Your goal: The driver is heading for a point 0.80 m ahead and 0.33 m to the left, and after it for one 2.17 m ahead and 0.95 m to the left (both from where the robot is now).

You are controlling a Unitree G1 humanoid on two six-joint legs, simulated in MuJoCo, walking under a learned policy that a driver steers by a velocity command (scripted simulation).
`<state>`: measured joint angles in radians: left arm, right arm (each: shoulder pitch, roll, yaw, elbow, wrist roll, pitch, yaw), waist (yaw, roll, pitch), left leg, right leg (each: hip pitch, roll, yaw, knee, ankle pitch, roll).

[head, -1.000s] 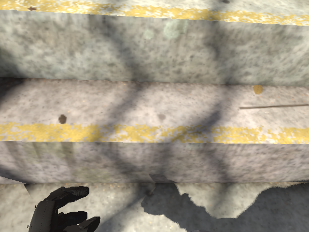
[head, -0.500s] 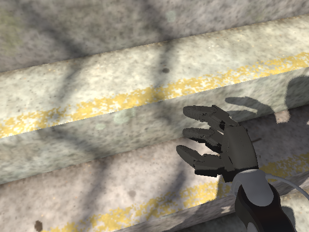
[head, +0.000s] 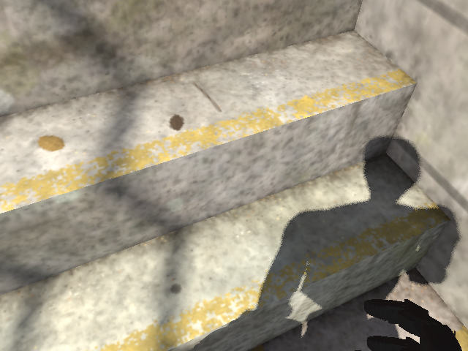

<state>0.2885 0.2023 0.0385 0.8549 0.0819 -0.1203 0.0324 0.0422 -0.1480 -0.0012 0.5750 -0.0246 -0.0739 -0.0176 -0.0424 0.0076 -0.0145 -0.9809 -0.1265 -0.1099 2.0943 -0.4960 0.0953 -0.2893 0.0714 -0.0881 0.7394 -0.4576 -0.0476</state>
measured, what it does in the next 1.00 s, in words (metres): climbs, turning left: left foot 0.21 m higher, then right foot 0.21 m higher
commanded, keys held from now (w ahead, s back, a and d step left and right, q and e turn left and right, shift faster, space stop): w+q+shift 1.00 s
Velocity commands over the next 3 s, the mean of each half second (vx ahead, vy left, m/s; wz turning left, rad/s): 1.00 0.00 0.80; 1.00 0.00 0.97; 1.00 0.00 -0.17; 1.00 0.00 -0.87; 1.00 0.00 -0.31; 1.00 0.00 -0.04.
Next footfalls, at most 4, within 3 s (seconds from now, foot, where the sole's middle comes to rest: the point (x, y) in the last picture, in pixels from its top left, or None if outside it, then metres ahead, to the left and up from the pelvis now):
0.18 left None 0.22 0.07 -0.53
0.60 right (248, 259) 0.52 -0.03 -0.31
1.02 left None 0.54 0.45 -0.10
1.62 right None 0.80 0.34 0.12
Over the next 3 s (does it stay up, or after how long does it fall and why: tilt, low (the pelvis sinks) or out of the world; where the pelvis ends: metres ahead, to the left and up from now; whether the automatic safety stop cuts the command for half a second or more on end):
stays up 1.18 0.61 1.27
